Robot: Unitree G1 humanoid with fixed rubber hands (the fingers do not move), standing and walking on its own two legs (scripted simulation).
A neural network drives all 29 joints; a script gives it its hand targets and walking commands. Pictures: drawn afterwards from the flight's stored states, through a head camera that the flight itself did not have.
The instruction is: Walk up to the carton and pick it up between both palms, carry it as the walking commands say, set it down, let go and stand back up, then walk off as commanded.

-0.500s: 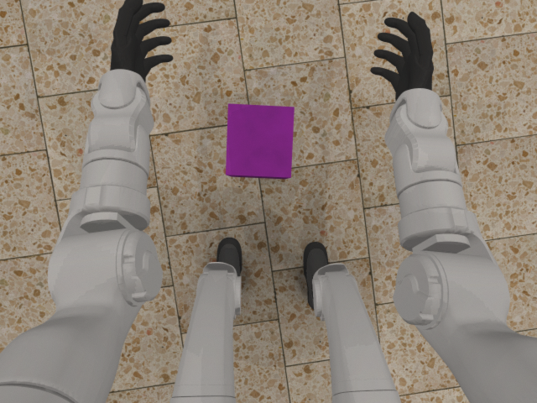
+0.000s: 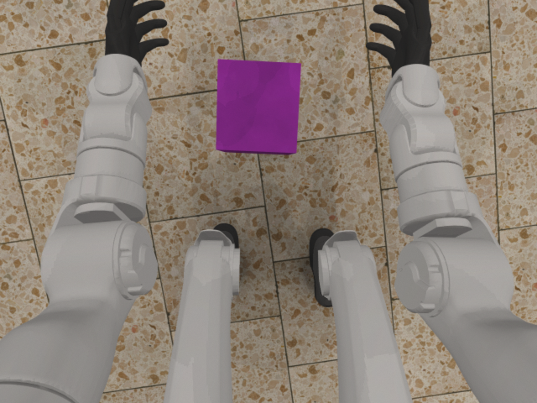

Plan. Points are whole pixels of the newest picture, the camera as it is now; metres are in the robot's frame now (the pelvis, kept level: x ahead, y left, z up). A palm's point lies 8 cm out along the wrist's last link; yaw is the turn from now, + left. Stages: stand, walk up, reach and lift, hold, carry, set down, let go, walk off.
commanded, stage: reach and lift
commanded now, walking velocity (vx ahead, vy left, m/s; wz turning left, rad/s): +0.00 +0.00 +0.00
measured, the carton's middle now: (258, 113) +0.50 +0.04 -0.46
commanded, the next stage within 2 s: none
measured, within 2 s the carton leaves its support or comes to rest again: neither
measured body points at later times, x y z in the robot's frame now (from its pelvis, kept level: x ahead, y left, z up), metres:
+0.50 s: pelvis -0.02 +0.00 -0.11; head +0.35 +0.03 +0.15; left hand +0.53 +0.19 -0.29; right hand +0.53 -0.14 -0.28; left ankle +0.09 +0.13 -0.51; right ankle +0.08 -0.14 -0.51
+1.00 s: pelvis -0.02 +0.00 -0.18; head +0.36 +0.01 +0.05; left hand +0.53 +0.20 -0.39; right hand +0.52 -0.14 -0.39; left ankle +0.09 +0.13 -0.51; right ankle +0.08 -0.13 -0.51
